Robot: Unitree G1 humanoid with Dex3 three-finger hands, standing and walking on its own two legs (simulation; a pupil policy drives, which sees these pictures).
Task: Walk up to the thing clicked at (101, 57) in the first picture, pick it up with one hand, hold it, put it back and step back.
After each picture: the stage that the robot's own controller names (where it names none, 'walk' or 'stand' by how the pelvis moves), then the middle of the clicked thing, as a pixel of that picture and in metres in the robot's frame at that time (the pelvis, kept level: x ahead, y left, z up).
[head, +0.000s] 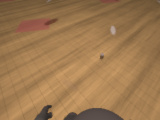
stand; (101, 56) +1.24 -0.22 -0.72
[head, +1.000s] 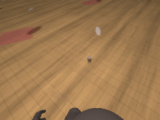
walk; (89, 59) +1.13 +0.12 -0.70
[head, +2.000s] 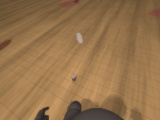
walk; (73, 78) +0.67 +0.31 -0.71
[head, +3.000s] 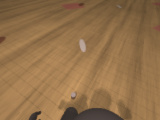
walk; (73, 96) +0.40 +0.18 -0.69
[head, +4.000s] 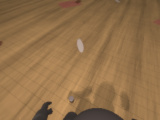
stand; (71, 99) +0.34 +0.21 -0.72
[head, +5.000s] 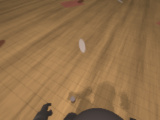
stand; (72, 99) +0.33 +0.19 -0.72
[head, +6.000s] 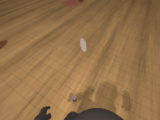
stand; (74, 98) +0.34 +0.19 -0.72
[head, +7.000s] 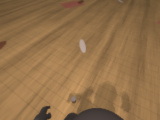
stand; (73, 100) +0.34 +0.19 -0.72
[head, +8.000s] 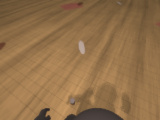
stand; (72, 101) +0.33 +0.20 -0.73
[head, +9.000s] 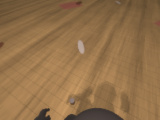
stand; (72, 101) +0.32 +0.20 -0.73
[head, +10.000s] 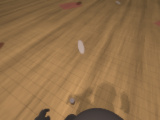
go down; (72, 101) +0.32 +0.20 -0.73
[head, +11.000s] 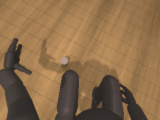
go down; (64, 62) +0.41 +0.22 -0.35
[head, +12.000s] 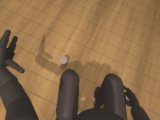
go down; (63, 61) +0.41 +0.23 -0.30
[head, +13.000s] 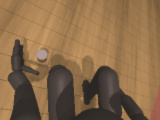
close in; (42, 56) +0.40 +0.26 -0.22
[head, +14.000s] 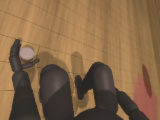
close; (27, 55) +0.40 +0.27 -0.22
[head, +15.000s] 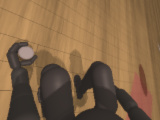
lift; (26, 54) +0.39 +0.27 -0.22
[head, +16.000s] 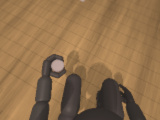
lift; (59, 68) +0.32 +0.22 -0.04
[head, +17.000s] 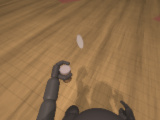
hold; (66, 74) +0.32 +0.17 +0.02
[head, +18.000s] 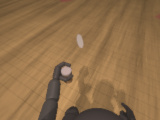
hold; (67, 75) +0.32 +0.17 +0.00
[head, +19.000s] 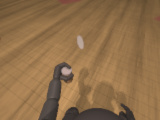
hold; (67, 75) +0.32 +0.17 +0.01
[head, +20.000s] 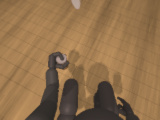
crouch; (62, 62) +0.39 +0.19 -0.08
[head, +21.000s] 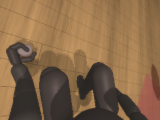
lower; (27, 54) +0.40 +0.27 -0.22
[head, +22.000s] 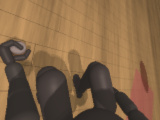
lower; (19, 52) +0.41 +0.29 -0.22
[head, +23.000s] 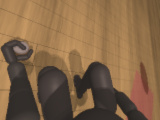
lower; (22, 51) +0.41 +0.28 -0.22
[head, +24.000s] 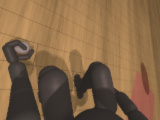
lower; (23, 51) +0.41 +0.28 -0.22
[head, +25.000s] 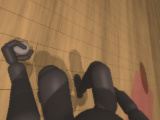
loosen; (22, 52) +0.41 +0.28 -0.22
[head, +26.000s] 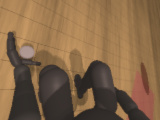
withdraw; (26, 54) +0.40 +0.25 -0.22
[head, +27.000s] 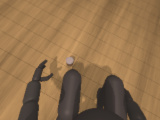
walk; (69, 62) +0.42 +0.20 -0.31
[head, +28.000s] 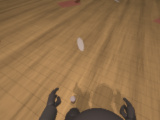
stand; (73, 100) +0.34 +0.17 -0.65
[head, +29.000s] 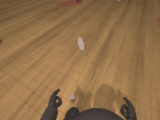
stand; (72, 98) +0.36 +0.19 -0.67
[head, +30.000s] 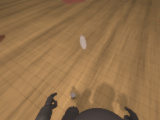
stand; (73, 96) +0.36 +0.18 -0.68
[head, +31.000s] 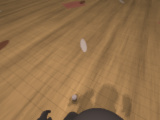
walk; (74, 98) +0.36 +0.19 -0.72
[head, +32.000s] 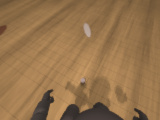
walk; (82, 81) +0.48 +0.07 -0.69
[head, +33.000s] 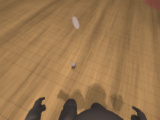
walk; (73, 65) +0.72 +0.22 -0.70
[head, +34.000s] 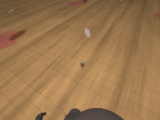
stand; (82, 63) +1.00 +0.21 -0.70
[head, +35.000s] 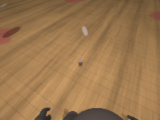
stand; (80, 62) +1.00 +0.19 -0.72
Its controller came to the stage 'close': yes
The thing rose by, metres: 0.71
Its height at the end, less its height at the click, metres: +0.00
